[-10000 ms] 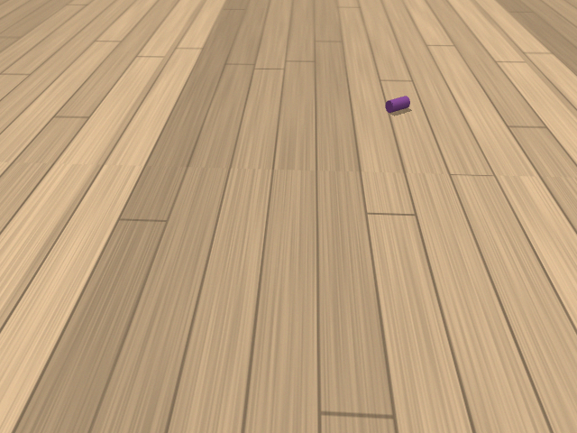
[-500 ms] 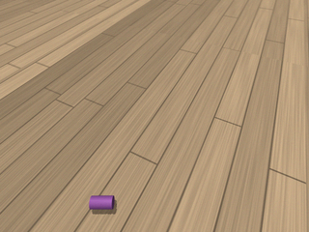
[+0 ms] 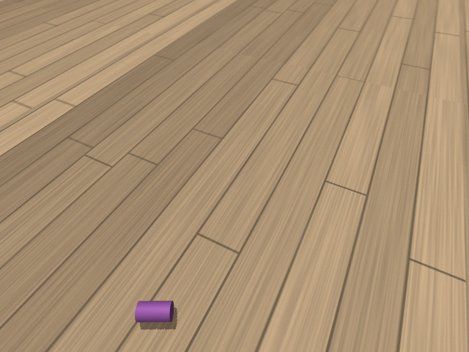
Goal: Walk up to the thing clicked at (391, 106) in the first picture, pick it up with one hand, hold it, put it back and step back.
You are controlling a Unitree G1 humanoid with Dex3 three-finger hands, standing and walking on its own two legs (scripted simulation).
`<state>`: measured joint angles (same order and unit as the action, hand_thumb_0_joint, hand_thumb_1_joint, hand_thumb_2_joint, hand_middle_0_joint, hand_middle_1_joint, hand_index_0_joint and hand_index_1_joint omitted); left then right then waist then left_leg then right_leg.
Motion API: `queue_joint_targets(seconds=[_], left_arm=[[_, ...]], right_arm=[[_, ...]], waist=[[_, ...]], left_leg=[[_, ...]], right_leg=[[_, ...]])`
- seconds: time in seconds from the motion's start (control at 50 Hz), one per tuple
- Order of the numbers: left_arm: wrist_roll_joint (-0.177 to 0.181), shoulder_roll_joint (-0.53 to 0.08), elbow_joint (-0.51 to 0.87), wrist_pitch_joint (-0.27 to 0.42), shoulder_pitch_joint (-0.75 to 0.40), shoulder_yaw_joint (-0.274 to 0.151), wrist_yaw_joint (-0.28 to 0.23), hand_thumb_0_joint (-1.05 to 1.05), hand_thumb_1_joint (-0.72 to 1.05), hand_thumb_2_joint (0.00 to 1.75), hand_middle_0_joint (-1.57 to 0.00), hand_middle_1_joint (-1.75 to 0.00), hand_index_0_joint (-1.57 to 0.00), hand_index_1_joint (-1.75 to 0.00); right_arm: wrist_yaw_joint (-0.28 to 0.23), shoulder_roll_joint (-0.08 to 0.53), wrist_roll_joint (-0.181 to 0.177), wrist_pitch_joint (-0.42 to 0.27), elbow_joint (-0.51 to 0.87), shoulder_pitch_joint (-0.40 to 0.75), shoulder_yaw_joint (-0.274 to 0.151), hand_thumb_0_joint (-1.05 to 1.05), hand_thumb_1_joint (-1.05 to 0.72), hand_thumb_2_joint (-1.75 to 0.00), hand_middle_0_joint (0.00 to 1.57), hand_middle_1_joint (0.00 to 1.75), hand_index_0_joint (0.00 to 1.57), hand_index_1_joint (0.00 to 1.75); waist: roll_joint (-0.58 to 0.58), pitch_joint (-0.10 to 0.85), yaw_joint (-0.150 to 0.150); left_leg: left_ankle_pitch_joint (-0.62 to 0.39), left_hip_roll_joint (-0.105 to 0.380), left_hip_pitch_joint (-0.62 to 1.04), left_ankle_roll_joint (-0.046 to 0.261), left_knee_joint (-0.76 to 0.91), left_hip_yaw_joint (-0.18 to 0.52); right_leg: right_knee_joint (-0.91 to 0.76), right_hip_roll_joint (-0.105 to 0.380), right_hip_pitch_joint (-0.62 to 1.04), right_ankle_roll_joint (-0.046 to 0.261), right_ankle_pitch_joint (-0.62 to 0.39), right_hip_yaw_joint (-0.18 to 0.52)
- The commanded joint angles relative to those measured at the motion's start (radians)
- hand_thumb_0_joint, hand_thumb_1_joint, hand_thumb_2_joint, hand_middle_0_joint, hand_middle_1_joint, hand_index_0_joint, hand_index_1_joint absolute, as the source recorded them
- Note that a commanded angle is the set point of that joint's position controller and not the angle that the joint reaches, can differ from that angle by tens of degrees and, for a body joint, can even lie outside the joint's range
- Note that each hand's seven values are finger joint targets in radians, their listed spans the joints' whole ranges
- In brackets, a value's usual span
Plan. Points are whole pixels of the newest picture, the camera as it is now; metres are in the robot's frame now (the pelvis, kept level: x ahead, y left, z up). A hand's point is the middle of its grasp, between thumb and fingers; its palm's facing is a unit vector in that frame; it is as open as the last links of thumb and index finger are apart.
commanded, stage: stand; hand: left
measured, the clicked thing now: (155, 311) +0.40 +0.35 -0.74
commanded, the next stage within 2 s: walk up in 0.66 s
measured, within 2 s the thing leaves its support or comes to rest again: neither
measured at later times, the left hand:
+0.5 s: hand out of the picture +0.07 +0.25 -0.16, palm faces -0.03 -0.94 -0.34, open 7.4 cm
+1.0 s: hand out of the picture +0.02 +0.43 -0.16, palm faces +0.04 -0.83 -0.55, open 7.4 cm
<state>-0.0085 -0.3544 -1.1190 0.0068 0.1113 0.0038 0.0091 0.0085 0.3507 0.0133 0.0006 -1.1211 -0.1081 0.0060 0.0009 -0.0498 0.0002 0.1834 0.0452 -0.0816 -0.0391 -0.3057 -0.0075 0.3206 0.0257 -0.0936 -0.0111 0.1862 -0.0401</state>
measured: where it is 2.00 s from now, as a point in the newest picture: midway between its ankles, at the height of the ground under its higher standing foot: outside the picture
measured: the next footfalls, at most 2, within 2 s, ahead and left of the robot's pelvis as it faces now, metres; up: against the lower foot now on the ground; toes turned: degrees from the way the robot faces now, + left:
left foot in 0.98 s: +0.02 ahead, +0.25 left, +0.00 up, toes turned +0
right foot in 1.28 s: +0.01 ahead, -0.03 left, +0.00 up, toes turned -1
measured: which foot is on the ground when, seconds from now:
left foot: down 0.00-0.68, up 0.70-0.96, down 0.98-1.00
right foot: down 0.00-0.98, up 1.00-1.00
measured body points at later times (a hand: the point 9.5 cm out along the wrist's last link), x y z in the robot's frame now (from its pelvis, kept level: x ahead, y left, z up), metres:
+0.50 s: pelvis +0.00 +0.00 +0.00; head +0.01 +0.00 +0.45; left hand +0.07 +0.30 -0.13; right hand +0.07 -0.30 -0.13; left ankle -0.01 +0.14 -0.75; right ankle -0.01 -0.12 -0.75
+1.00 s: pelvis -0.02 +0.09 -0.04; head +0.03 +0.09 +0.41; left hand +0.02 +0.47 -0.13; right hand +0.09 -0.24 -0.15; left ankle -0.01 +0.25 -0.75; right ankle -0.01 -0.12 -0.74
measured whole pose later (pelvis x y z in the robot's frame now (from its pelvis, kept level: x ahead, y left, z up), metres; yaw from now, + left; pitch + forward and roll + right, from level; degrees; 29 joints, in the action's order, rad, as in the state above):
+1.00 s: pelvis -0.02 +0.09 -0.04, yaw +4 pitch -3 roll +0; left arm -0.03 -0.50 -0.92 0.01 0.19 -0.08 -0.06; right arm 0.08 0.44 0.06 0.09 -0.89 -0.17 -0.13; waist 0.01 -0.17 0.01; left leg 0.33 0.04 -0.33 -0.03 -0.71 0.06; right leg 0.73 0.20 -0.31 -0.01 0.37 -0.01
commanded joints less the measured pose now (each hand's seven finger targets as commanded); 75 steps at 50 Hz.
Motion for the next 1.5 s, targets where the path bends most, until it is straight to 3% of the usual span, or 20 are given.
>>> queue_joint_targets(seconds=[0.0, 0.62, 0.64, 0.66, 0.7, 0.76, 0.86, 0.94, 0.96, 0.98, 1.0, 1.04, 1.18, 1.26, 1.3, 1.32, 1.36, 1.4, 1.44, 1.48], left_arm=[[-0.001, -0.216, 0.054, 0.023, -0.027, -0.046, -0.014, 0.00, 0.90, 0.90, -0.20, -0.30, -0.20, -0.30], [0.000, -0.217, 0.055, 0.022, -0.020, -0.046, -0.015, 0.00, 0.90, 0.90, -0.20, -0.30, -0.20, -0.30], [0.012, -0.385, 0.035, 0.034, 0.144, -0.119, -0.064, 0.00, 0.90, 0.90, -0.20, -0.30, -0.20, -0.30], [0.007, -0.417, 0.036, 0.036, 0.219, -0.137, -0.089, 0.00, 0.90, 0.90, -0.20, -0.30, -0.20, -0.30], [-0.009, -0.417, 0.110, 0.041, 0.177, -0.153, -0.112, 0.00, 0.90, 0.90, -0.20, -0.30, -0.20, -0.30], [-0.022, -0.369, 0.185, 0.046, 0.062, -0.143, -0.116, 0.00, 0.90, 0.90, -0.20, -0.30, -0.20, -0.30], [-0.040, -0.373, 0.245, 0.049, 0.077, -0.153, -0.093, 0.00, 0.90, 0.90, -0.20, -0.30, -0.20, -0.30], [-0.026, -0.324, 0.279, 0.019, 0.041, -0.128, -0.070, 0.00, 0.90, 0.90, -0.20, -0.30, -0.20, -0.30], [-0.018, -0.240, 0.283, 0.008, 0.096, -0.105, -0.066, 0.00, 0.90, 0.90, -0.20, -0.30, -0.20, -0.30], [-0.003, -0.223, 0.295, 0.007, 0.064, -0.098, -0.077, 0.00, 0.90, 0.90, -0.20, -0.30, -0.20, -0.30], [-0.002, -0.284, 0.267, 0.005, 0.034, -0.106, -0.088, 0.00, 0.90, 0.90, -0.20, -0.30, -0.20, -0.30], [0.011, -0.269, 0.220, 0.005, 0.136, -0.103, -0.072, 0.00, 0.90, 0.90, -0.20, -0.30, -0.20, -0.30], [-0.011, -0.245, 0.232, -0.004, 0.113, -0.099, -0.034, 0.00, 0.90, 0.90, -0.20, -0.30, -0.20, -0.30], [-0.033, -0.275, 0.234, 0.003, 0.168, -0.123, -0.023, 0.00, 0.90, 0.90, -0.20, -0.30, -0.20, -0.30], [-0.021, -0.322, 0.273, 0.006, 0.070, -0.121, -0.010, 0.00, 0.90, 0.90, -0.20, -0.30, -0.20, -0.30], [-0.022, -0.307, 0.295, 0.008, 0.048, -0.114, -0.003, 0.00, 0.90, 0.90, -0.20, -0.30, -0.20, -0.30], [-0.019, -0.272, 0.308, 0.003, 0.024, -0.103, -0.004, 0.00, 0.90, 0.90, -0.20, -0.30, -0.20, -0.30], [-0.014, -0.237, 0.313, 0.000, 0.002, -0.090, -0.003, 0.00, 0.90, 0.90, -0.20, -0.30, -0.20, -0.30], [-0.008, -0.229, 0.296, -0.019, 0.051, -0.100, -0.004, 0.00, 0.90, 0.90, -0.20, -0.30, -0.20, -0.30], [-0.008, -0.224, 0.298, -0.022, 0.050, -0.107, -0.005, 0.00, 0.90, 0.90, -0.20, -0.30, -0.20, -0.30]], right_arm=[[-0.016, 0.216, -0.004, -0.027, 0.056, 0.041, -0.044, 0.00, -0.90, -0.90, 0.20, 0.30, 0.20, 0.30], [-0.016, 0.214, -0.004, -0.025, 0.056, 0.026, -0.044, 0.00, -0.90, -0.90, 0.20, 0.30, 0.20, 0.30], [0.018, 0.336, 0.061, 0.031, 0.145, 0.069, -0.115, 0.00, -0.90, -0.90, 0.20, 0.30, 0.20, 0.30], [0.031, 0.269, 0.068, 0.055, 0.183, 0.090, -0.109, 0.00, -0.90, -0.90, 0.20, 0.30, 0.20, 0.30], [0.051, 0.242, 0.068, 0.087, 0.254, 0.048, -0.118, 0.00, -0.90, -0.90, 0.20, 0.30, 0.20, 0.30], [0.074, 0.246, 0.060, 0.106, 0.292, -0.029, -0.150, 0.00, -0.90, -0.90, 0.20, 0.30, 0.20, 0.30], [0.079, 0.232, 0.048, 0.095, 0.339, -0.017, -0.168, 0.00, -0.90, -0.90, 0.20, 0.30, 0.20, 0.30], [0.059, 0.249, 0.038, 0.066, 0.256, -0.206, -0.192, 0.00, -0.90, -0.90, 0.20, 0.30, 0.20, 0.30], [0.049, 0.315, 0.049, 0.053, 0.263, -0.226, -0.203, 0.00, -0.90, -0.90, 0.20, 0.30, 0.20, 0.30], [0.043, 0.435, 0.034, 0.042, 0.299, -0.161, -0.205, 0.00, -0.90, -0.90, 0.20, 0.30, 0.20, 0.30], [0.038, 0.444, 0.024, 0.039, 0.309, -0.117, -0.204, 0.00, -0.90, -0.90, 0.20, 0.30, 0.20, 0.30], [0.013, 0.310, 0.018, 0.026, 0.329, -0.035, -0.153, 0.00, -0.90, -0.90, 0.20, 0.30, 0.20, 0.30], [-0.021, 0.321, 0.003, -0.016, 0.315, -0.083, -0.139, 0.00, -0.90, -0.90, 0.20, 0.30, 0.20, 0.30], [-0.034, 0.270, -0.019, -0.012, 0.330, -0.065, -0.117, 0.00, -0.90, -0.90, 0.20, 0.30, 0.20, 0.30], [-0.041, 0.224, -0.030, -0.009, 0.321, -0.040, -0.109, 0.00, -0.90, -0.90, 0.20, 0.30, 0.20, 0.30], [-0.044, 0.224, -0.022, -0.009, 0.301, -0.073, -0.114, 0.00, -0.90, -0.90, 0.20, 0.30, 0.20, 0.30], [-0.041, 0.222, -0.018, -0.018, 0.283, -0.097, -0.110, 0.00, -0.90, -0.90, 0.20, 0.30, 0.20, 0.30], [-0.042, 0.226, -0.008, -0.042, 0.257, -0.161, -0.107, 0.00, -0.90, -0.90, 0.20, 0.30, 0.20, 0.30], [-0.044, 0.323, 0.002, -0.056, 0.279, -0.105, -0.124, 0.00, -0.90, -0.90, 0.20, 0.30, 0.20, 0.30], [-0.043, 0.318, 0.009, -0.066, 0.284, -0.093, -0.123, 0.00, -0.90, -0.90, 0.20, 0.30, 0.20, 0.30]], waist=[[0.008, 0.056, 0.006], [-0.005, 0.067, 0.003], [0.109, 0.011, 0.058], [-0.008, 0.007, 0.090], [-0.033, 0.045, 0.062], [-0.083, 0.024, -0.018], [-0.189, 0.035, 0.016], [-0.110, 0.101, -0.059], [0.120, 0.096, -0.075], [0.362, 0.075, -0.074], [0.285, 0.030, -0.070], [0.136, 0.023, 0.013], [0.167, 0.035, -0.006], [0.042, 0.074, 0.036], [-0.095, 0.041, -0.001], [-0.124, 0.044, -0.013], [-0.128, 0.021, -0.023], [-0.110, 0.077, -0.054], [0.051, 0.075, -0.005], [0.102, 0.047, -0.007]], left_leg=[[-0.159, 0.096, -0.005, 0.043, 0.044, 0.068], [-0.152, 0.097, 0.000, 0.047, 0.033, 0.062], [-0.139, 0.004, -0.187, 0.059, -0.175, -0.017], [0.232, -0.035, -0.350, 0.044, -0.371, -0.008], [0.353, 0.006, -0.411, 0.061, -0.692, 0.174], [0.280, 0.020, -0.382, 0.046, -0.805, 0.227], [0.296, 0.047, -0.328, 0.031, -0.523, 0.115], [0.052, -0.060, 0.003, 0.046, -0.213, -0.038], [0.094, 0.051, 0.026, 0.096, -0.071, 0.158], [0.117, 0.252, -0.135, 0.231, 0.044, 0.542], [0.321, 0.313, -0.282, 0.333, 0.079, 0.640], [0.091, 0.206, -0.168, 0.265, -0.085, 0.363], [-0.376, 0.268, -0.124, 0.255, -0.184, 0.319], [-0.233, 0.173, -0.225, 0.156, -0.320, 0.222], [0.231, -0.047, -0.203, 0.063, -0.458, -0.011], [0.341, -0.054, -0.151, 0.067, -0.493, 0.008], [0.312, -0.053, -0.157, 0.080, -0.418, 0.016], [0.000, 0.043, -0.011, 0.104, -0.192, 0.122], [-0.098, 0.295, -0.065, 0.274, -0.109, 0.420], [-0.285, 0.349, -0.089, 0.329, -0.110, 0.418]], right_leg=[[-0.050, 0.113, 0.000, 0.023, -0.160, 0.082], [-0.050, 0.117, 0.007, 0.029, -0.169, 0.092], [-0.011, 0.213, 0.089, 0.081, -0.277, 0.183], [-0.035, 0.340, 0.175, 0.160, -0.414, 0.309], [-0.005, 0.457, 0.104, 0.280, -0.426, 0.334], [0.005, 0.350, -0.046, 0.247, -0.304, 0.183], [0.108, 0.314, -0.079, 0.242, -0.235, 0.110], [0.418, 0.184, -0.274, 0.139, -0.043, 0.007], [0.626, 0.075, -0.366, 0.088, 0.175, -0.045], [0.722, -0.071, -0.435, 0.052, 0.524, 0.025], [0.804, -0.026, -0.361, 0.057, 0.515, 0.144], [0.805, -0.012, -0.410, 0.048, 0.393, 0.176], [0.437, -0.021, -0.222, 0.033, 0.315, 0.059], [0.137, 0.029, -0.026, 0.094, -0.002, 0.159], [0.088, 0.234, -0.162, 0.259, -0.112, 0.382], [0.101, 0.260, -0.218, 0.284, -0.147, 0.412], [0.124, 0.206, -0.213, 0.238, -0.191, 0.323], [0.258, 0.129, -0.261, 0.134, -0.282, 0.231], [0.457, -0.032, -0.280, 0.045, 0.127, 0.102], [0.581, -0.024, -0.303, 0.049, 0.423, 0.151]])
